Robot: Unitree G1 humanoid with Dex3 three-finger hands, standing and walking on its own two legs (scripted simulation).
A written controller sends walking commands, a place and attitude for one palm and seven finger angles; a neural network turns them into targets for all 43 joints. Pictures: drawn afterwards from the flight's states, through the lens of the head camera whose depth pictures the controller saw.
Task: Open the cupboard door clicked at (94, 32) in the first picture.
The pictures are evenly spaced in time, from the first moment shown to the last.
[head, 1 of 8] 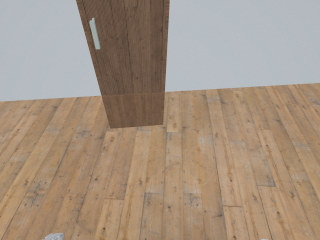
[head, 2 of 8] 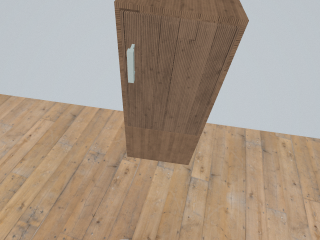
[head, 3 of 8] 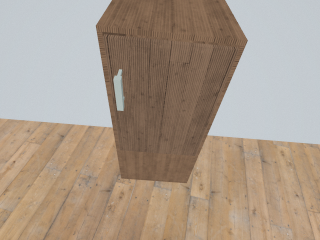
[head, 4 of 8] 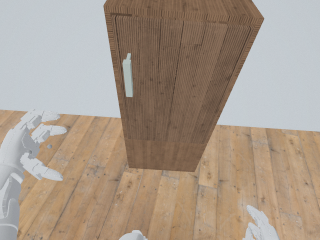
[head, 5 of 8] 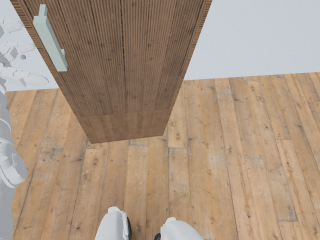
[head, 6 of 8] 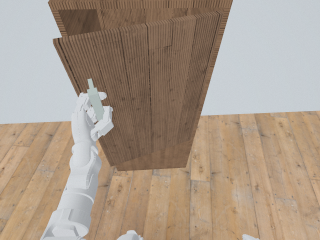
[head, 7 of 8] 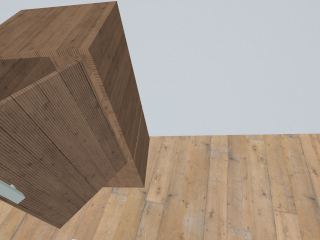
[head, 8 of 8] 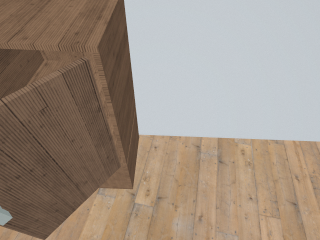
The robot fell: no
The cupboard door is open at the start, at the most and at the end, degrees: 0 52 52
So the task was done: yes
